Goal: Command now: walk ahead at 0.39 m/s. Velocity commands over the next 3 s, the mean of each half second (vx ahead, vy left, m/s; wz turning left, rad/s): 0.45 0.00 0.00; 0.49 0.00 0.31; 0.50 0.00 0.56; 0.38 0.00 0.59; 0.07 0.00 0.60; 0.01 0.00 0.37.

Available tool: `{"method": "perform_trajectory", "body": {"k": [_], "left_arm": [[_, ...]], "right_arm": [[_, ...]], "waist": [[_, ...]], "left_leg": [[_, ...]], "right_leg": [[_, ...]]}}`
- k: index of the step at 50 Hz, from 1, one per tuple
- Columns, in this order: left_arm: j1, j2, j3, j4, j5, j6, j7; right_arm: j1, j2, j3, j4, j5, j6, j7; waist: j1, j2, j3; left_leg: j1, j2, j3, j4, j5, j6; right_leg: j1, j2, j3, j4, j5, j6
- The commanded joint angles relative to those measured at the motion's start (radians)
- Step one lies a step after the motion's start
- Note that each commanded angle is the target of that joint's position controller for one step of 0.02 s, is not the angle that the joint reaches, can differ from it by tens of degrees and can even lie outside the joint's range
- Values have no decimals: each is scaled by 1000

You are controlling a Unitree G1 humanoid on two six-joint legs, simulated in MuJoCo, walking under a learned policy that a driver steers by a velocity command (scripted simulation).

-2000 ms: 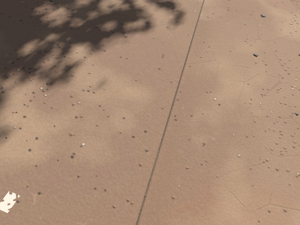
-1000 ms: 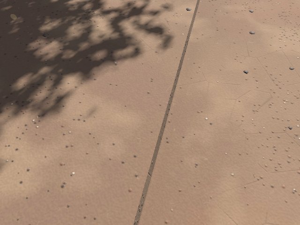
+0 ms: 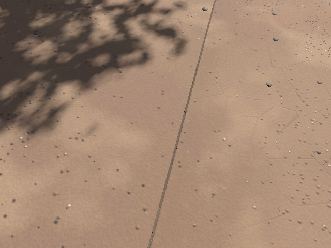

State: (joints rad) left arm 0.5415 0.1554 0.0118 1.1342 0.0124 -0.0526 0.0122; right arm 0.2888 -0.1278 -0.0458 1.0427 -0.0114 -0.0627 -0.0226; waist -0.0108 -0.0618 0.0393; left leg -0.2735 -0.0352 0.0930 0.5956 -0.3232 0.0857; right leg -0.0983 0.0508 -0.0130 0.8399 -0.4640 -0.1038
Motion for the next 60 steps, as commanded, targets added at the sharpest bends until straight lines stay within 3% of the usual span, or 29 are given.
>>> {"method": "perform_trajectory", "body": {"k": [1, 3, 5, 11, 16, 19, 21, 23, 24, 25, 26, 27, 29, 31, 34, 38, 42, 46, 47, 49, 50, 52, 53, 54, 55, 56, 57, 58, 60], "left_arm": [[-152, 50, 13, -143, 21, -22, -31], [-145, 45, 22, -143, 25, -20, -38], [-121, 21, 24, -145, 22, 3, -46], [-431, 40, 19, -317, 29, 29, -44], [-565, 29, 8, -391, 7, 30, -59], [-543, 46, 21, -391, 8, 27, -38], [-391, 90, 45, -347, 4, 4, -27], [-127, 150, 75, -244, 15, -24, -27], [-63, 235, 91, -228, 40, -27, -30], [-41, 323, 117, -213, 28, -12, -41], [-147, 265, 113, -227, 16, 3, -50], [-202, 164, 85, -213, 16, -3, -46], [-190, 73, 55, -169, 28, -23, -35], [-160, 44, 37, -131, 21, -41, -28], [-102, 46, 21, -90, 20, -56, -31], [-55, 48, -9, -57, 28, -54, -28], [21, 86, -20, -32, 22, -57, 14], [127, 72, -25, -7, 8, -44, 38], [130, 76, -22, -6, 8, -41, 47], [60, 115, -14, -69, -28, -25, 56], [63, 158, -4, -79, -23, -22, 72], [32, 226, 26, -116, -3, -5, 88], [14, 224, 36, -167, -14, 3, 67], [-64, 245, 47, -235, -35, -4, 40], [-256, 211, 49, -308, -36, -24, 1], [-353, 185, 36, -402, 1, -49, -34], [-389, 138, 25, -443, 12, -52, -45], [-329, 87, 12, -452, 12, -43, -42], [-266, 69, -1, -466, 33, -5, -30]], "right_arm": [[275, -164, -41, 66, -2, 23, -1], [224, -103, -20, 62, -2, 7, 6], [241, -70, -3, 81, -2, -11, 5], [312, -83, 17, 84, -12, -38, 6], [311, -113, 18, 38, -1, -45, -15], [308, -141, 9, 29, -2, -44, -14], [297, -187, -8, 27, -11, -40, -15], [247, -211, -23, 5, 6, -31, -10], [313, -106, -7, -14, 6, -30, 1], [467, -1, 10, -24, 71, -30, 10], [370, -61, -4, -28, 41, -31, 3], [210, -91, -10, -72, 17, -29, 3], [118, -63, -10, -111, -1, -23, 11], [107, -22, 0, -133, -2, 7, 23], [8, 22, 20, -192, 11, 37, 15], [-155, 40, 53, -292, 4, 52, 0], [-217, 30, 64, -337, -5, 42, -13], [-385, 48, 86, -396, -10, 37, 3], [-391, 46, 88, -400, -13, 36, 10], [-391, 27, 101, -377, 18, 40, 19], [-362, 26, 100, -361, 29, 48, 18], [-155, -44, 70, -288, 14, 65, 15], [-69, -89, 48, -255, 19, 57, 16], [68, -140, 15, -218, 27, 60, 10], [45, -208, -15, -205, 37, 69, -7], [11, -252, -32, -199, 7, 63, -21], [16, -237, -36, -175, -18, 55, -35], [11, -190, -29, -145, -43, 44, -48], [-102, -125, -11, -166, -58, 16, -50]], "waist": [[-67, 140, 96], [-2, 70, 130], [39, 89, 120], [14, 136, 169], [-10, 166, 124], [-4, 191, 74], [64, 210, -37], [171, 225, -158], [114, 79, -252], [66, -289, -430], [57, -101, -377], [61, -1, -189], [24, 51, -90], [-10, 27, -36], [-23, 16, 17], [-35, 8, 79], [-58, 69, 63], [2, 42, 81], [1, 28, 68], [-1, 62, 33], [-15, 3, -2], [-106, -159, -134], [-129, -118, -165], [-223, -15, -220], [-269, 300, -289], [-189, 127, -283], [-152, -24, -179], [-63, -90, -51], [46, -93, 18]], "left_leg": [[299, 411, -705, -462, -390, 218], [188, 319, -488, -460, -219, 147], [136, 263, -352, -450, -51, 105], [107, 235, -207, -485, 306, 109], [190, 246, -121, -523, 581, 77], [359, 263, -78, -430, 924, 58], [445, 258, -70, -186, 1157, 30], [281, 182, -53, 196, 920, 14], [61, 93, -39, 489, 302, 19], [-228, -66, -77, 952, -209, -21], [-325, 5, -147, 1097, -70, 2], [-395, 39, -102, 1109, -16, 8], [-428, 85, -112, 1153, 8, 44], [-482, 80, -109, 1224, 7, 62], [-713, 43, -123, 1407, -18, 75], [-885, -5, -74, 1442, 19, 62], [-1051, 22, -101, 1377, 4, 61], [-1072, 45, 21, 1162, -54, 55], [-1038, 57, 42, 1105, -59, 62], [-598, -25, 218, 702, -123, 79], [-493, -60, 242, 612, -133, 84], [-340, -128, 194, 486, -231, 136], [-181, -139, 133, 433, -233, 191], [135, -66, -73, 300, -155, 290], [335, 156, -600, -40, -64, 429], [215, 228, -858, -100, -137, 443], [70, 221, -855, -92, -175, 374], [-92, 200, -776, -39, -81, 286], [-257, 148, -594, -18, -68, 202]], "right_leg": [[-636, -64, 46, 533, 108, -17], [-624, -103, 36, 554, 204, -7], [-618, -107, 13, 577, 250, 16], [-843, -148, -49, 491, 285, 46], [-631, -137, -96, -5, 467, 34], [-503, -70, -143, -150, 428, -14], [-324, -15, -132, -231, 376, -36], [66, -36, -99, -409, 476, -24], [270, -257, 130, -318, 503, -22], [489, -501, 630, -498, 522, -229], [359, -429, 629, -598, 217, -220], [201, -375, 452, -605, 130, -182], [28, -319, 272, -599, 255, -122], [-80, -297, 201, -624, 256, -93], [-128, -306, 135, -621, 237, -72], [-211, -277, 31, -644, 267, 15], [17, -288, -11, -590, 543, 51], [145, -245, -75, -626, 691, 61], [187, -244, -101, -632, 790, 61], [47, -226, -211, -638, 1470, 78], [87, -279, -195, -572, 1790, 72], [235, -338, -191, -251, 2101, 86], [96, -299, -206, -33, 2037, 96], [-210, -198, -236, 284, 1749, 138], [-550, 39, -180, 837, 322, 194], [-620, 11, 70, 959, 163, 169], [-654, -28, 151, 920, 122, 135], [-659, -67, 169, 820, 97, 109], [-629, -108, 175, 692, 13, 105]]}}
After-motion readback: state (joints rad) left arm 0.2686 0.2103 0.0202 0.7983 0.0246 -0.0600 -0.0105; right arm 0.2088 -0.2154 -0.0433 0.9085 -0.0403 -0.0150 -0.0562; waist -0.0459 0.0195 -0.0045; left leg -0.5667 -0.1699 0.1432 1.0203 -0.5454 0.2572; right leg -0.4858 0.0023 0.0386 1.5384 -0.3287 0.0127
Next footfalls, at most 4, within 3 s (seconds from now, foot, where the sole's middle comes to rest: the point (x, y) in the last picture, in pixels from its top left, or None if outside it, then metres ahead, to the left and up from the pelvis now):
0.46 right None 0.44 -0.14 -0.76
1.04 left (163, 171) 0.77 0.00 -0.63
1.48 right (203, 141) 1.04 -0.21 -0.76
1.78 left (124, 109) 1.12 0.18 -0.63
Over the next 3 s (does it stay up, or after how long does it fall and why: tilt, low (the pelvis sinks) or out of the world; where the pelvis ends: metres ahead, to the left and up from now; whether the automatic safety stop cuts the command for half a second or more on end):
stays up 1.21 0.20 0.15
